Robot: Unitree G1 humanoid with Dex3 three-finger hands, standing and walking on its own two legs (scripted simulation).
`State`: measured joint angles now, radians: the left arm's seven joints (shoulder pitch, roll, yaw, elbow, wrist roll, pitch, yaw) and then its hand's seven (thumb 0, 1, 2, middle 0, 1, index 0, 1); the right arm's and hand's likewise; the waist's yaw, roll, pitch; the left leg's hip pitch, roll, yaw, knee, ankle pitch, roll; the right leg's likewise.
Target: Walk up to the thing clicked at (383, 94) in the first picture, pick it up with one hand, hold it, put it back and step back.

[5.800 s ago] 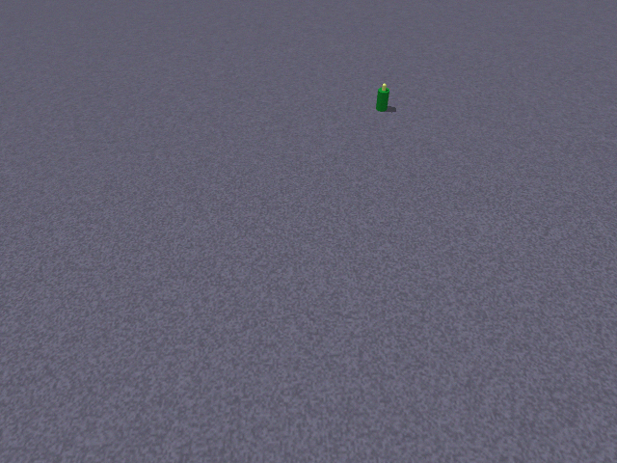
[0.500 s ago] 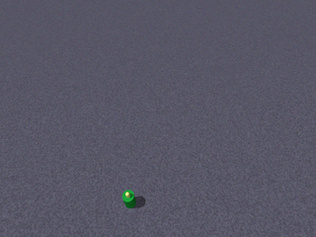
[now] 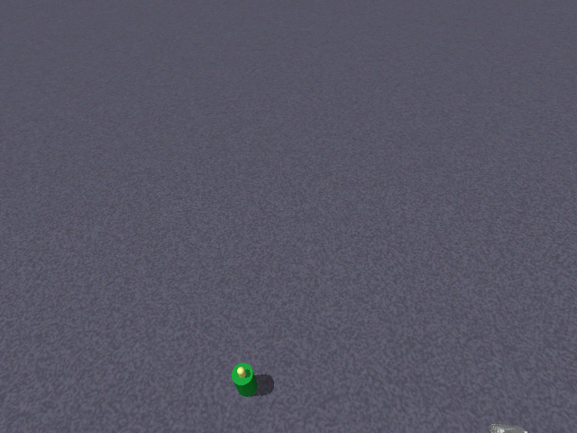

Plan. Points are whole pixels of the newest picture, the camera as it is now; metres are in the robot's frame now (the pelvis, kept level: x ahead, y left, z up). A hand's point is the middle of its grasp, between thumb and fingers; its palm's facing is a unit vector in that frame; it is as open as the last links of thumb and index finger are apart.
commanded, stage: walk up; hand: left
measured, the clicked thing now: (244, 378) +0.41 +0.21 -0.70
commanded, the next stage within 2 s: stand in 0.70 s
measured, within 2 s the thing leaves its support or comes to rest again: neither
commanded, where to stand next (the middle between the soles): +0.06 +0.00 m, yaw +0 degrees
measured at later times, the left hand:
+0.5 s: hand out of the picture +0.09 +0.24 -0.15, palm faces -0.02 -0.94 -0.34, open 7.4 cm
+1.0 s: hand out of the picture +0.09 +0.24 -0.15, palm faces -0.02 -0.94 -0.35, open 7.4 cm
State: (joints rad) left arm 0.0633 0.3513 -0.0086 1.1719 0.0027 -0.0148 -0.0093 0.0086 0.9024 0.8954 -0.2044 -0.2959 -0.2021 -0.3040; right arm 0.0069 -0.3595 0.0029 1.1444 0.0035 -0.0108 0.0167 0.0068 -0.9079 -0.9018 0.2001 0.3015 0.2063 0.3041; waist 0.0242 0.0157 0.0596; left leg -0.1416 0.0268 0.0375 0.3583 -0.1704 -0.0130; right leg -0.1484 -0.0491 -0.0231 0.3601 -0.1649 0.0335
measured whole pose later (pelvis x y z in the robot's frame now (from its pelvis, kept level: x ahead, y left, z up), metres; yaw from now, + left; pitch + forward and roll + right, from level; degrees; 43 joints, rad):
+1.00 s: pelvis +0.01 -0.01 +0.00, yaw +0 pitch -2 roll +0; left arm 0.08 0.35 0.00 1.14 0.01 0.00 -0.01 0.01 0.90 0.90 -0.20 -0.30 -0.20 -0.30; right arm 0.08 -0.35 0.00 1.15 -0.01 -0.01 0.01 0.01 -0.91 -0.90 0.20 0.30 0.21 0.30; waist 0.00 0.00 0.05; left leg -0.11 0.04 0.03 0.31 -0.16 -0.03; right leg -0.13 -0.04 -0.03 0.33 -0.17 0.02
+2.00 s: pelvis +0.02 -0.02 +0.00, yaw +0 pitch -2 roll +0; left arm 0.10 0.35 0.00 1.13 0.01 0.00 -0.01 0.01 0.90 0.90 -0.21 -0.30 -0.20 -0.30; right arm 0.11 -0.35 0.01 1.14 -0.01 0.00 0.01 0.01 -0.91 -0.90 0.20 0.30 0.21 0.30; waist 0.00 0.01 0.05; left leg -0.10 0.06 0.03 0.30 -0.17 -0.04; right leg -0.12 -0.02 -0.04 0.33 -0.18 0.00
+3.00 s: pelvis +0.03 -0.02 +0.00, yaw +0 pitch -2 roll +0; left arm 0.11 0.35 0.00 1.12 0.01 -0.01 0.00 0.01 0.90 0.90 -0.21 -0.30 -0.20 -0.30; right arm 0.11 -0.35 0.00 1.13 -0.01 0.00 0.01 0.01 -0.91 -0.90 0.20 0.30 0.21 0.30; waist 0.00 0.01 0.05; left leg -0.08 0.05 0.03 0.30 -0.18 -0.04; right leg -0.10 -0.02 -0.03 0.33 -0.19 0.01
